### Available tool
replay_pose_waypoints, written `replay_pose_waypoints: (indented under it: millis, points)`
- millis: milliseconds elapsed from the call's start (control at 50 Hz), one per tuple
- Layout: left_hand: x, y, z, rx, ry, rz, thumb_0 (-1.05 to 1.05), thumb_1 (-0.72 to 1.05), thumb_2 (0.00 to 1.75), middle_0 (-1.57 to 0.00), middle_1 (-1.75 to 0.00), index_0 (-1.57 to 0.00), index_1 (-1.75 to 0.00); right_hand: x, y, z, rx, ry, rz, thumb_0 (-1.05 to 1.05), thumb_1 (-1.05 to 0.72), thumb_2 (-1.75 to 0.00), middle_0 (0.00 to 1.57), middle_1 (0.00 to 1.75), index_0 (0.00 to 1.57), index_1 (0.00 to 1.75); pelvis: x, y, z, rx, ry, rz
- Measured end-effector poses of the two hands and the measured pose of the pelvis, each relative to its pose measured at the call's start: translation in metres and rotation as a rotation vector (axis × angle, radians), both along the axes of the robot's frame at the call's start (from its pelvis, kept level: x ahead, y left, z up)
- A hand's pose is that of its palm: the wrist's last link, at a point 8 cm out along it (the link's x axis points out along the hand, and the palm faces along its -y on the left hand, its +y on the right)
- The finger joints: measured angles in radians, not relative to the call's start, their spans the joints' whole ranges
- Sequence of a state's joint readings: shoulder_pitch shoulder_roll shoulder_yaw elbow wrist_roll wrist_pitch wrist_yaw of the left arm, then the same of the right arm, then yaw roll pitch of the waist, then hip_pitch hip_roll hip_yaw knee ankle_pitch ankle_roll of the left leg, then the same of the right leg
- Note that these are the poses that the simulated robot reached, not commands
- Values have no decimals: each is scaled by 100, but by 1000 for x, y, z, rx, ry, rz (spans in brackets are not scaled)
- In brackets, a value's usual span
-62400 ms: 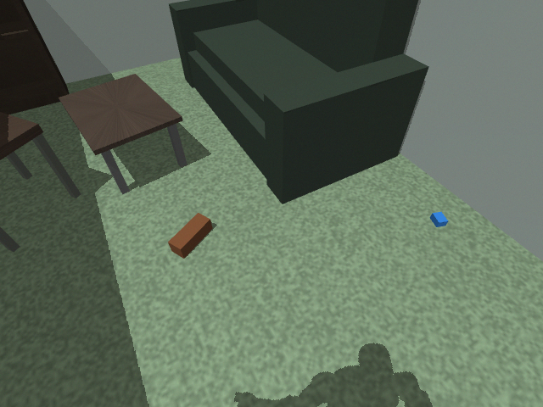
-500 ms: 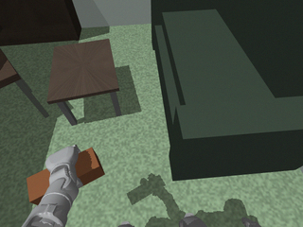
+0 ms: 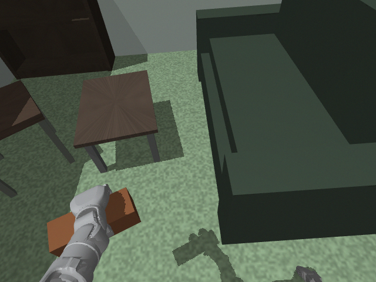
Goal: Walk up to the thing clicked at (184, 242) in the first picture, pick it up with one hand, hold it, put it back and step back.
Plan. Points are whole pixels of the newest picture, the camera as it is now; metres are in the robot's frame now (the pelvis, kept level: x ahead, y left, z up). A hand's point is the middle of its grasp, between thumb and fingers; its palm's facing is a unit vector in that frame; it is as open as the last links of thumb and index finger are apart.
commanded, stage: hold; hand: left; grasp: from above
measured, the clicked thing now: (96, 222) +0.31 +0.27 -0.10
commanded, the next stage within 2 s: crouch in 1.64 s
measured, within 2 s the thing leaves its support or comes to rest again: neither
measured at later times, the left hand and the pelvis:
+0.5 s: hand (101, 215) +0.30 +0.23 -0.04, palm faces -0.39 -0.22 -0.89, open 10.6 cm; pelvis +0.00 -0.01 +0.01, yaw +0 degrees
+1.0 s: hand (98, 224) +0.27 +0.22 -0.02, palm faces -0.38 -0.22 -0.90, open 10.6 cm; pelvis -0.02 -0.01 +0.02, yaw +0 degrees
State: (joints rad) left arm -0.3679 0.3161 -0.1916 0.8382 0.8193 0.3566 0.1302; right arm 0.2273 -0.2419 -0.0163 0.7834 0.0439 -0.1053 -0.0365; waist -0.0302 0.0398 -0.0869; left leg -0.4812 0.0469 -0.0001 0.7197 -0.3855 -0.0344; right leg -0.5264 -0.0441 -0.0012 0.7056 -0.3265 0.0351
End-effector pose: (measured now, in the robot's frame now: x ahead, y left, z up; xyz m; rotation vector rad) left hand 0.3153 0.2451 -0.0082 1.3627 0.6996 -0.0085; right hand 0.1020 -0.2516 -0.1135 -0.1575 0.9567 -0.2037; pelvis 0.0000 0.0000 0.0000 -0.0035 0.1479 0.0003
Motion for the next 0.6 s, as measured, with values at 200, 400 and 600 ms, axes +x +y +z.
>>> replay_pose_waypoints:
  millis: [200, 400, 600]
  points:
    - [2, -10, 11, 2, -12, -17, 1, -3, 55, -50, -79, -55, -73, 12, -5, 8, 8, -9, 17, 1, -90, -89, 20, 30, 20, 30, 7, -3, 6, 3, -27, 0]
    - [-2, -12, 25, 15, -18, -7, 1, -3, 55, -50, -79, -56, -73, 15, -5, 13, 24, -23, 35, 1, -90, -89, 20, 30, 20, 30, 5, -6, 11, 6, -56, 1]
    - [-16, -16, 31, 10, -7, -15, 1, -5, 57, -51, -81, -56, -75, 15, -2, 17, 37, -49, 51, 1, -89, -89, 20, 30, 20, 30, -3, -7, 14, 9, -81, -2]
